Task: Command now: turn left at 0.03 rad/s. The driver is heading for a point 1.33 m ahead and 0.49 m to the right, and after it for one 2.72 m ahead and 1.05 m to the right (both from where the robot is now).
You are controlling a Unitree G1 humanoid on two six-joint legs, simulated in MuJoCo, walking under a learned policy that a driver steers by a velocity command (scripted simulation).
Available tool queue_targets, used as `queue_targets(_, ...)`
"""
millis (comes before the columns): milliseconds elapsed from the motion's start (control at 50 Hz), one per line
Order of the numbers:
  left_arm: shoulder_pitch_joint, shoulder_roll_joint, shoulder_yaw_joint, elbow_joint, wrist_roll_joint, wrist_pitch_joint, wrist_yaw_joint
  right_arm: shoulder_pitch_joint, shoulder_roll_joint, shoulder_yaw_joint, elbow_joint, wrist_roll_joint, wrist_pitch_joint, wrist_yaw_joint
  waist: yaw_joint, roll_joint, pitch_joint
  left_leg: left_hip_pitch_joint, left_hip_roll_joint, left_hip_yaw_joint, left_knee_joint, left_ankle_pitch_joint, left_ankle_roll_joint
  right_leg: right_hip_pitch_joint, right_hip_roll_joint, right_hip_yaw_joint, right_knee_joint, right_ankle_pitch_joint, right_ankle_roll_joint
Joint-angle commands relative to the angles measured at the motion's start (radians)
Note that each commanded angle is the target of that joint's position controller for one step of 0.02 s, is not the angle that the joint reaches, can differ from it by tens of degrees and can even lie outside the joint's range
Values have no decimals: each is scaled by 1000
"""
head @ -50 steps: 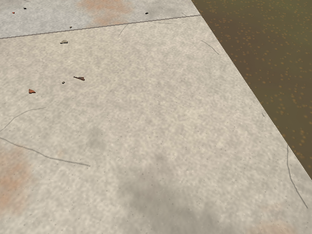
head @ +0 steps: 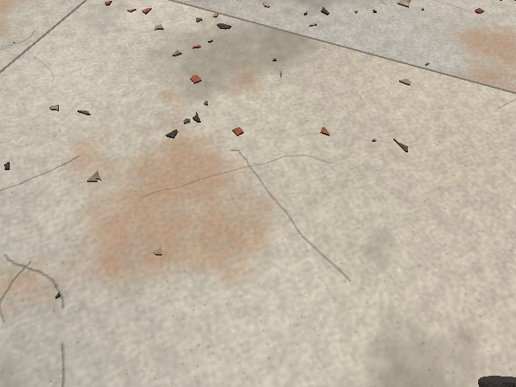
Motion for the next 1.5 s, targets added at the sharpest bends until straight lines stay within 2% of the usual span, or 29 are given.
queue_targets(20,-19,33,-7,-69,-4,-20,-15,0,-49,9,-29,-19,-21,17,-27,174,-133,28,277,-161,-131,133,145,193,-46,-25,-111,7,-25)
queue_targets(80,-37,116,7,-100,4,-27,-18,39,-106,-7,1,-15,-37,18,-29,108,-54,33,196,-102,-62,17,66,235,-45,19,-316,276,-82)
queue_targets(120,-31,221,37,-106,-12,-29,-15,71,-111,-18,-13,-27,-42,2,-81,-135,-48,44,46,86,96,-84,-29,161,-163,243,-388,375,-214)
queue_targets(180,63,172,33,-96,-10,-26,-4,-53,-77,-24,-51,1,-37,-12,3,-228,-54,-93,-1,103,259,-274,-62,264,-246,481,-460,371,-321)
queue_targets(320,19,176,69,-124,-41,40,35,-22,-10,-22,-21,32,-61,25,4,-145,-165,-48,0,78,103,-202,-110,355,-131,429,-408,408,-237)
queue_targets(360,-15,158,63,-139,-59,51,36,101,-29,-37,24,45,-67,36,-61,-126,-202,212,10,111,-140,-52,-76,166,-64,409,-430,-144,-199)
queue_targets(380,-15,131,53,-148,-55,45,34,192,-84,-60,53,48,-64,29,-97,-66,-188,444,116,30,-189,-94,-36,-88,0,352,-338,-351,-143)
queue_targets(400,32,25,25,-154,-41,34,22,242,-176,-76,45,32,-62,21,-82,176,-193,543,401,-327,-273,-441,58,-301,123,167,2,-354,-97)
queue_targets(420,-22,61,28,-207,-47,2,17,170,-229,-80,28,-27,-84,33,-56,254,-63,370,542,-581,-376,-618,140,-457,33,182,151,-218,-93)
queue_targets(460,2,146,50,-164,-35,-13,7,55,-135,-53,0,-2,-117,11,-12,159,18,329,449,-377,-382,-527,88,-479,-28,137,285,-35,-76)
queue_targets(540,41,95,32,-138,-36,-26,-15,157,-109,-33,36,1,-146,3,-42,131,14,314,345,-69,-375,-271,18,-474,-70,55,490,160,-55)
queue_targets(560,-16,92,28,-137,78,17,-65,225,-130,-29,72,-40,-128,22,-43,30,51,204,343,-19,-410,-304,8,-426,-31,16,497,154,-57)
queue_targets(640,-46,96,29,-130,33,45,-110,280,-117,-24,100,-29,-133,32,-59,136,90,242,343,109,-425,-237,-24,-468,-38,11,462,244,-55)
queue_targets(820,-316,19,-30,-203,43,17,-141,486,-69,2,253,-38,-138,2,-131,120,185,514,398,349,-403,294,-8,-482,-48,-188,95,78,-187)
queue_targets(880,-135,20,-33,-154,48,5,-105,462,-141,8,308,-31,-126,-9,16,174,54,431,433,410,-177,1269,38,10,124,-276,-54,-58,-282)
queue_targets(920,303,124,18,-29,53,-15,-64,368,-199,5,301,-5,-118,-4,264,174,-158,149,419,394,355,1185,64,616,93,-109,-230,-12,-335)
queue_targets(940,339,245,47,-5,79,-23,-41,429,-22,44,250,23,-124,32,174,-78,-330,-281,238,333,788,38,32,1022,-269,336,-295,-387,-371)
queue_targets(960,382,261,52,-21,59,-32,-32,371,-80,23,216,49,-145,33,202,-12,-491,-351,114,85,999,-206,53,999,-446,738,-471,-444,-353)
queue_targets(1020,214,114,14,49,60,-64,-21,262,-45,17,212,34,-131,36,59,77,-28,-374,243,78,858,5,48,507,-309,260,-567,-43,-238)
queue_targets(1060,171,29,-13,65,37,-84,-21,362,14,24,271,3,-82,56,-18,-19,21,-273,272,89,809,42,29,354,-232,68,-620,27,-179)
queue_targets(1160,196,-9,-26,124,19,-129,-38,176,48,21,213,15,-53,79,-39,-77,134,-380,230,184,676,193,28,297,-112,-254,-691,515,-57)
queue_targets(1280,215,63,-31,143,13,-130,19,68,5,34,164,10,-67,102,-80,-63,68,-196,92,399,279,337,98,475,-143,-380,-592,1299,-39)
queue_targets(1360,5,190,11,67,28,-79,51,651,-176,-45,328,3,-35,71,-407,-65,-181,426,50,263,193,152,221,346,-196,-305,236,1407,-62)
queue_targets(1380,-46,107,-3,71,22,-69,21,647,-182,-59,352,28,-40,53,-382,123,-106,496,98,174,49,158,280,147,-8,-307,700,370,-85)
queue_targets(1400,-52,-40,-50,-8,49,-90,5,519,-194,-58,347,24,-37,49,-215,293,8,483,114,-7,177,391,299,-189,103,-192,987,-198,-86)
queue_targets(1420,71,-64,-71,-105,25,-110,-7,425,-216,-52,297,-5,-43,43,-79,279,-162,630,267,-444,-19,110,469,-405,88,7,1025,-219,-66)
queue_targets(1440,67,-4,-78,-107,46,-138,-15,380,-173,-52,263,-15,-46,33,-74,119,-133,552,350,-662,-275,-275,452,-440,38,64,899,-166,-90)
queue_targets(1460,40,54,-65,-86,48,-142,-18,328,-120,-42,258,-24,-54,28,-27,-45,-7,373,338,-625,-341,-364,392,-402,-13,60,777,-89,-86)
queue_targets(1500,22,50,-75,-86,81,-104,-16,280,-134,-35,248,-9,-89,21,40,-90,74,122,256,-478,-344,-238,342,-283,-68,54,602,-69,-50)
Keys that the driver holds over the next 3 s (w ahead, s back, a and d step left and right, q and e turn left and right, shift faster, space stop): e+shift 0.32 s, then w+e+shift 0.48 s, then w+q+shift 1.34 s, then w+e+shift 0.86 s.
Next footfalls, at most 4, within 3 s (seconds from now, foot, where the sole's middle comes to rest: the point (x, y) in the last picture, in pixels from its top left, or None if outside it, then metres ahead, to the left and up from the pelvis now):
0.08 right None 0.07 -0.15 -0.77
0.38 left None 0.07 0.10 -0.77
0.92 right None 0.26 -0.31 -0.77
1.38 left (434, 314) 0.66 -0.49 -0.77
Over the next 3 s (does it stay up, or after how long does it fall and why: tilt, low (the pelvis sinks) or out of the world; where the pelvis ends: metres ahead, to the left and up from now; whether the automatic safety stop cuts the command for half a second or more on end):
stays up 1.92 -0.49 0.00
